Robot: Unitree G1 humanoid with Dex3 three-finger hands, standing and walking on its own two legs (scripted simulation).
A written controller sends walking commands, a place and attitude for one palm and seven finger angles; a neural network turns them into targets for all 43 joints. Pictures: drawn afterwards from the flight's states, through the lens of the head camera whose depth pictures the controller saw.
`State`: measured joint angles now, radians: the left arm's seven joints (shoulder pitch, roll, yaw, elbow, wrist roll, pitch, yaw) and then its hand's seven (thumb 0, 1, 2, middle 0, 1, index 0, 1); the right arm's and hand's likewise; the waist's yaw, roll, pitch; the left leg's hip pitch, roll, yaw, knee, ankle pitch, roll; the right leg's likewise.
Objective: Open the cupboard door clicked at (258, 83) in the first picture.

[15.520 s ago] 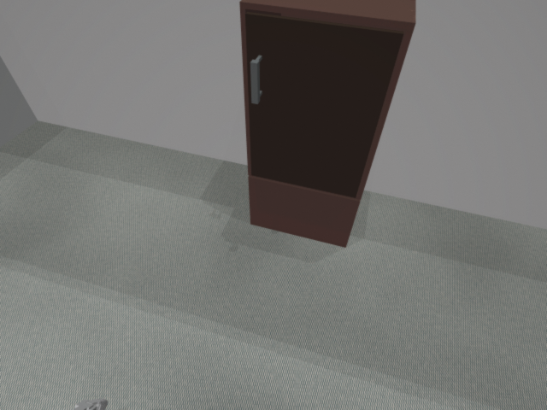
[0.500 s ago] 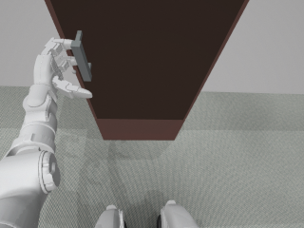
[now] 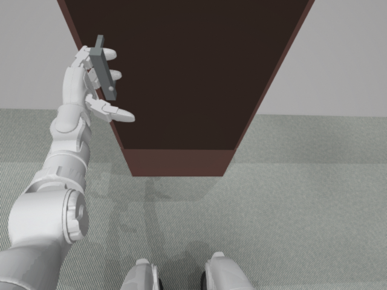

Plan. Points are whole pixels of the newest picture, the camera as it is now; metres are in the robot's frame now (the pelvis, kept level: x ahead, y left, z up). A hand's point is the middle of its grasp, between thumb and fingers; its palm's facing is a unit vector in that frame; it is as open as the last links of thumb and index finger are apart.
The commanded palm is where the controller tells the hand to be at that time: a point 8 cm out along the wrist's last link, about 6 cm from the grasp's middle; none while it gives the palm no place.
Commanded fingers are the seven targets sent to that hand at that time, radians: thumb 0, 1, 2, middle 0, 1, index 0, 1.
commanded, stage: slide the fingers in behind the handle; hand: left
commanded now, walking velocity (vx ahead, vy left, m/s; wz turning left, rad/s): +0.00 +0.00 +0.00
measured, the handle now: (106, 69) +0.56 +0.14 +0.07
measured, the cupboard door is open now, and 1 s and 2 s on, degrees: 0 0 23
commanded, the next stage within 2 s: close the thumb around the handle in 0.42 s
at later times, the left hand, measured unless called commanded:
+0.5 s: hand (110, 89) +0.50 +0.13 +0.08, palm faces -0.06 -1.00 +0.00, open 13.9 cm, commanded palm +0.49 +0.17 +0.08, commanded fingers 0.00 -0.50 0.30 -0.30 -1.20 -0.30 -1.20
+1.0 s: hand (109, 88) +0.51 +0.13 +0.08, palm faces -0.06 -1.00 +0.00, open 7.9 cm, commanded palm +0.49 +0.18 +0.08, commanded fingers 0.00 0.90 0.90 -0.40 -1.35 -0.40 -1.35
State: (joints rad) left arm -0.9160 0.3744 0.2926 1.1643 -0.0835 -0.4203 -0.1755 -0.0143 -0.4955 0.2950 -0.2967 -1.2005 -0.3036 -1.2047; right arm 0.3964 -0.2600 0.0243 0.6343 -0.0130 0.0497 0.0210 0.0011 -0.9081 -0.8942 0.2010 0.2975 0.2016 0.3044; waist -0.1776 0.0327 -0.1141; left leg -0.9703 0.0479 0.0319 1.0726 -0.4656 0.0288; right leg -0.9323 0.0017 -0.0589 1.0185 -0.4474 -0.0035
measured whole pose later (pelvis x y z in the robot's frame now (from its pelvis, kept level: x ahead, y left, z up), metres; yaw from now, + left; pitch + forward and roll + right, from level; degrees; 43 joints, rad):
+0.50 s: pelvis +0.00 -0.01 +0.00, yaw +0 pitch +20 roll -2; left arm -0.88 0.37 0.30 1.15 -0.09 -0.43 -0.17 -0.01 -0.49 0.30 -0.30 -1.20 -0.30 -1.20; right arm 0.39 -0.26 0.02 0.63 -0.01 0.06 0.02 0.00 -0.91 -0.89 0.20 0.30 0.20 0.30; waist -0.17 0.03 -0.12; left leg -0.95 0.05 0.03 1.05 -0.46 0.02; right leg -0.91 0.01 -0.06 1.01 -0.45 -0.01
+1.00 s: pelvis +0.01 +0.00 +0.00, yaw +0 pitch +21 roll -2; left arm -0.89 0.37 0.30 1.15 -0.09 -0.42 -0.18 0.00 0.37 0.67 -0.36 -1.29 -0.37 -1.30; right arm 0.39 -0.25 0.03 0.63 -0.01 0.06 0.02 0.00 -0.91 -0.89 0.20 0.30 0.20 0.30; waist -0.17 0.03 -0.12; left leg -0.95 0.05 0.03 1.06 -0.47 0.02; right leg -0.92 0.01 -0.06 1.01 -0.45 -0.01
